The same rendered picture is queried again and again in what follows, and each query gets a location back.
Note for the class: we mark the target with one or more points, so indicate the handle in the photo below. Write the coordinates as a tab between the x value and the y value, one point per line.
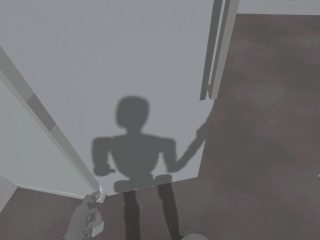
226	29

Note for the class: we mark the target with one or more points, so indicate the robot left hand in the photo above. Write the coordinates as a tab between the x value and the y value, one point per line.
82	216

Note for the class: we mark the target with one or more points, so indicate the fridge door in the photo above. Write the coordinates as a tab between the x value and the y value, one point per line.
124	80

